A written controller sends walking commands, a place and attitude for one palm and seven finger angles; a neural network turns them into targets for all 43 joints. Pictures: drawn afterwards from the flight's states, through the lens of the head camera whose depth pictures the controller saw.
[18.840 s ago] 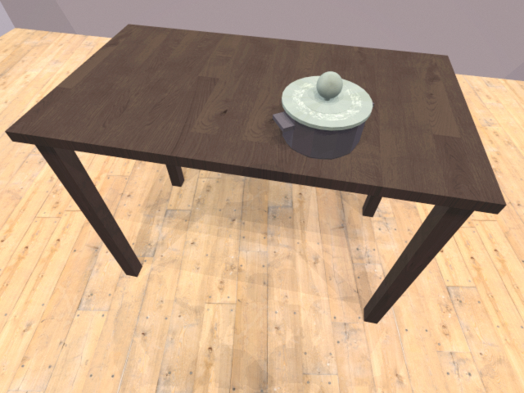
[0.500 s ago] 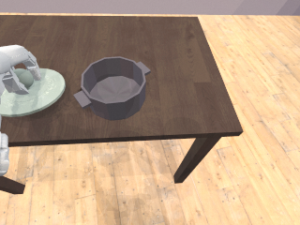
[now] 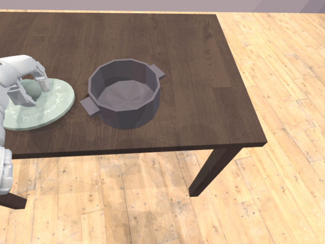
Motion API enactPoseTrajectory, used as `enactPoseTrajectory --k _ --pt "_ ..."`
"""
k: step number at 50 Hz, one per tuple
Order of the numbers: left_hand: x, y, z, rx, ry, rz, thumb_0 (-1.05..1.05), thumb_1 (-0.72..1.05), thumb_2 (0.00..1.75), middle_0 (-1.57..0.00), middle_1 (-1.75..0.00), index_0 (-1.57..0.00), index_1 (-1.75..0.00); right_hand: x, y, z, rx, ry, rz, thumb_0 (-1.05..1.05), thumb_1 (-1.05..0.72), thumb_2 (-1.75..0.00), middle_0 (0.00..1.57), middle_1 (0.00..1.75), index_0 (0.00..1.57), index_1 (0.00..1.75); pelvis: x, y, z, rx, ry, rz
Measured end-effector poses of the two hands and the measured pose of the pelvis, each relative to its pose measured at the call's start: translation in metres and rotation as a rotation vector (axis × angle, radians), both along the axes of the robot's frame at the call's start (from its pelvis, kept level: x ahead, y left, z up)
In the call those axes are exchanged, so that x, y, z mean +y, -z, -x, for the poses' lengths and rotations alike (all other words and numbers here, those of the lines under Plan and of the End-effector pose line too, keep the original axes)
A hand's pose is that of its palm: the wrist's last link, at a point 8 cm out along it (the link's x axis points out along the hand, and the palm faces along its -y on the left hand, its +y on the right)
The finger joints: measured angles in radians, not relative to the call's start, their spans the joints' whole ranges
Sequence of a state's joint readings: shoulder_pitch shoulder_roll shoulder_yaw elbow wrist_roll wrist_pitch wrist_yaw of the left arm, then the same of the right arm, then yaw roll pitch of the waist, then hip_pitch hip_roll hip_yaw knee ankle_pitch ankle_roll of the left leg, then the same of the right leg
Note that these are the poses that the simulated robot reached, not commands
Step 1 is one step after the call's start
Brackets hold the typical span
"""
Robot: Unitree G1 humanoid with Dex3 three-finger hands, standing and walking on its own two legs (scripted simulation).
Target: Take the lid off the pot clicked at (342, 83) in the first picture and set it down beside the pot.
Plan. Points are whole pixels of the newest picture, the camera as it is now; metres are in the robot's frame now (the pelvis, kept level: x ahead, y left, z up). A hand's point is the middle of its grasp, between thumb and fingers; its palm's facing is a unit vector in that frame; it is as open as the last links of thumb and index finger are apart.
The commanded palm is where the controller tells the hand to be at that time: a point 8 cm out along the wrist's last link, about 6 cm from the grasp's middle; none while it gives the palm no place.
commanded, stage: lower the lid onto the table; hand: left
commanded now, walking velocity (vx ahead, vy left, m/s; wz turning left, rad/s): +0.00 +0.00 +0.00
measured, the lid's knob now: (28, 90) +0.48 +0.31 +0.08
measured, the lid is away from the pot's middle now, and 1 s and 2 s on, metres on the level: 0.23 0.23 0.23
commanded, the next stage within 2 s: open the fingers wide in 0.24 s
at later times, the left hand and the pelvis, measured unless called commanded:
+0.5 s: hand (33, 103) +0.44 +0.29 +0.08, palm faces -0.45 -0.10 -0.89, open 7.6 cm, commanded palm +0.46 +0.31 +0.15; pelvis -0.01 -0.01 +0.00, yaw -1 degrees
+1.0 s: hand (26, 105) +0.43 +0.30 +0.09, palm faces -0.44 -0.09 -0.89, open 8.7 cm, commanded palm +0.46 +0.30 +0.15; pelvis -0.01 -0.01 +0.00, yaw +0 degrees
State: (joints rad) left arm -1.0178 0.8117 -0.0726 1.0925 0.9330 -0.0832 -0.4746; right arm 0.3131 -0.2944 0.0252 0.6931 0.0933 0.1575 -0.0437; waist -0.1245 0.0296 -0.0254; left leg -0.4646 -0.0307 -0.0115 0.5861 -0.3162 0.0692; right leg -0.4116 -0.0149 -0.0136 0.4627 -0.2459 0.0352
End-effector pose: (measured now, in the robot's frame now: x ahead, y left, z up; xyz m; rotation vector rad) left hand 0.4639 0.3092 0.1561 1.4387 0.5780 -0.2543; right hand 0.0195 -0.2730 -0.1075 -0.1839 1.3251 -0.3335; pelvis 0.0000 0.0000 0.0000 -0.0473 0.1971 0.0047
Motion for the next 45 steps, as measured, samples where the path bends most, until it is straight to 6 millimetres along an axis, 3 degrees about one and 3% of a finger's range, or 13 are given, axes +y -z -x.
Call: enactPoseTrajectory --k 18,23,35,45 --pt "-0.007 0.014 0.005 0.002 -0.01 0.003 0.01 0.25 0.67 -0.66 -0.96 -0.66 -0.97 -0.011 0.002 0.016 0.009 0.027 0.023 0.0 -0.9 -0.9 0.21 0.3 0.21 0.3 -0.008 0.003 0.005 0.009 0.01 -0.001" --pt "-0.015 0.019 0.016 -0.057 0.08 0.004 0.01 0.26 0.66 -0.66 -0.97 -0.65 -0.97 -0.013 0.002 0.016 0.029 0.039 0.015 0.01 -0.9 -0.9 0.21 0.3 0.21 0.3 -0.009 0.003 0.004 0.008 0.02 -0.002" --pt "-0.005 0.018 0.033 -0.055 0.037 -0.016 0.01 0.29 0.64 -0.62 -0.98 -0.62 -0.98 -0.012 0.002 -0.013 -0.034 -0.003 0.01 0.01 -0.9 -0.9 0.21 0.3 0.21 0.3 -0.012 0.001 0.009 -0.01 0.006 -0.003" --pt "-0.01 0.015 0.038 -0.061 0.061 -0.016 0.0 0.27 0.64 -0.55 -0.97 -0.56 -0.97 -0.011 0.003 -0.027 -0.064 -0.03 0.011 0.01 -0.9 -0.9 0.21 0.3 0.21 0.3 -0.012 0.001 0.011 -0.017 0.0 -0.005"
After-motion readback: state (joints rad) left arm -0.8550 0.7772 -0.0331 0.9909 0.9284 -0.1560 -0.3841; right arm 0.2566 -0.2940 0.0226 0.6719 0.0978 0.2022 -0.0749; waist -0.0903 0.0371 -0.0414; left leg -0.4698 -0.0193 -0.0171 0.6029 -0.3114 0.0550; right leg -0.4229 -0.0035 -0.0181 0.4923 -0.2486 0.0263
